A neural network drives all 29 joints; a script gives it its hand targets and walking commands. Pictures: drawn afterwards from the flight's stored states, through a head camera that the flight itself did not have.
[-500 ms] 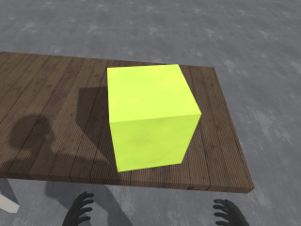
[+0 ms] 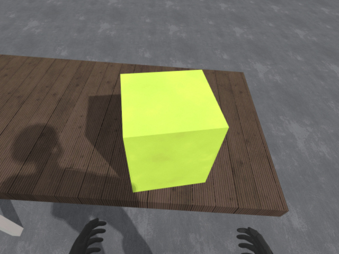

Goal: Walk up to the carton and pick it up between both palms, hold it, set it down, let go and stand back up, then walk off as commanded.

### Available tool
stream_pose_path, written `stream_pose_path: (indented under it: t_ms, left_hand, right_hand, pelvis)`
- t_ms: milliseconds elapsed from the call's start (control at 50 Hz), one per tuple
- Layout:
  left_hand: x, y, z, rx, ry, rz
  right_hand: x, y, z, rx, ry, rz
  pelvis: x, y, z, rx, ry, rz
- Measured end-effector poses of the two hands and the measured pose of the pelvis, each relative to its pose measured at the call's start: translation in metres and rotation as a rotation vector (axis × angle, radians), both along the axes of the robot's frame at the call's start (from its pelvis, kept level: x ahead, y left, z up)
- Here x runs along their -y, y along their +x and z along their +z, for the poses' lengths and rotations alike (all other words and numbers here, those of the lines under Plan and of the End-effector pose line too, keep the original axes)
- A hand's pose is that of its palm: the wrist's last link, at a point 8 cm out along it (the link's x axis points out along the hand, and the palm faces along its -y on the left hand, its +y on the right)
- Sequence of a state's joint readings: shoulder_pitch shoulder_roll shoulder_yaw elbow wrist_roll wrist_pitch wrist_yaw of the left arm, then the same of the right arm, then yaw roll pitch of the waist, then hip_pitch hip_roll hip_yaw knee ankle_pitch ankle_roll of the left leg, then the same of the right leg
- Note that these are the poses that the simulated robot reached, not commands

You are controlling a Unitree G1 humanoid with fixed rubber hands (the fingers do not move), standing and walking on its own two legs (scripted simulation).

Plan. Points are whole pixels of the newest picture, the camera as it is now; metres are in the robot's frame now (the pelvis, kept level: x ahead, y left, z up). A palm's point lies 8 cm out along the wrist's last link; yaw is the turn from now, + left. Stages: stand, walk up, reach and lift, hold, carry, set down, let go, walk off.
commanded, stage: set down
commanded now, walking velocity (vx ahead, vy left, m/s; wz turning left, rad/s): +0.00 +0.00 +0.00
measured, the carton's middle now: (166, 132) +0.44 +0.03 +0.03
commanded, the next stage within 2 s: let go in 0.08 s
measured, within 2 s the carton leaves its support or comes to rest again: neither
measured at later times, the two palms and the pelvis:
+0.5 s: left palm out of the picture +0.16 +0.21 -0.08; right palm out of the picture +0.16 -0.21 -0.08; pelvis +0.00 +0.00 +0.00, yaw +0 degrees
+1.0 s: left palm out of the picture +0.10 +0.27 -0.11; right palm out of the picture +0.09 -0.29 -0.09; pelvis +0.00 +0.00 +0.00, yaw +0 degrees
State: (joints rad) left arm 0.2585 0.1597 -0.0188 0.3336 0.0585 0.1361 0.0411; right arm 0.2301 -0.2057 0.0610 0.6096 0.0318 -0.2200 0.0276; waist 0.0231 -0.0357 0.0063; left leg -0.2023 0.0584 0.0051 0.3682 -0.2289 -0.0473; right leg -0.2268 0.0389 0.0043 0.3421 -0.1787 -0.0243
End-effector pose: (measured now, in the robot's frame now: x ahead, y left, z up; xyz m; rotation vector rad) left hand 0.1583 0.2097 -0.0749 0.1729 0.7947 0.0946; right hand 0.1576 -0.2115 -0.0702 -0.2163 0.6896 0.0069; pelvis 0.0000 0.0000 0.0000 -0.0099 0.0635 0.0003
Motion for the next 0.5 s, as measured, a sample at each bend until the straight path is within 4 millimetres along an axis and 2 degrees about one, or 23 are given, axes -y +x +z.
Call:
stream_pose_path:
  t_ms: [220, 500]
  left_hand:
    - [-0.0050, -0.0006, -0.0071, -0.040, 0.005, -0.026]
    - [-0.0047, 0.0011, -0.0048, -0.028, 0.006, -0.033]
  right_hand:
    - [-0.0046, -0.0004, -0.0071, -0.015, -0.006, -0.005]
    - [-0.0039, 0.0005, -0.0082, -0.009, -0.010, -0.001]
  pelvis:
    - [0.0010, -0.0002, -0.0002, 0.005, 0.002, 0.000]
    - [0.0021, -0.0015, -0.0003, 0.020, 0.003, 0.000]
